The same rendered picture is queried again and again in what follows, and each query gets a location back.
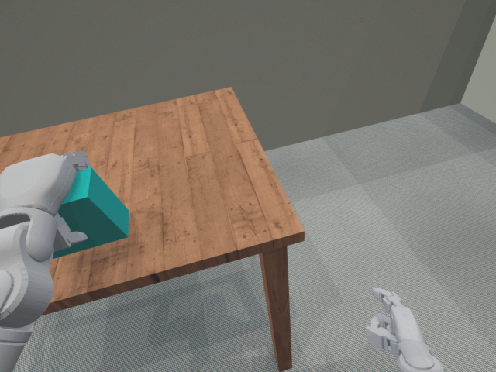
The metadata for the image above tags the table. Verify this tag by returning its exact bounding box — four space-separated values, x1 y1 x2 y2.
0 87 305 372

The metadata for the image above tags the right robot hand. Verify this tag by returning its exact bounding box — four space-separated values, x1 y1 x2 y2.
366 288 425 356

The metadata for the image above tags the sponge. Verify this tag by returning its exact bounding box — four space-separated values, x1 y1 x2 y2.
53 168 129 259

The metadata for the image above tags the left robot hand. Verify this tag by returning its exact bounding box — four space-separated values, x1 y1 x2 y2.
0 151 94 252

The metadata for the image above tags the left robot forearm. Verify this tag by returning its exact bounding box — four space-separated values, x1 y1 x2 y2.
0 208 57 372

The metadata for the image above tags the right robot forearm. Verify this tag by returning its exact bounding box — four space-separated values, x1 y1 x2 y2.
396 339 444 372

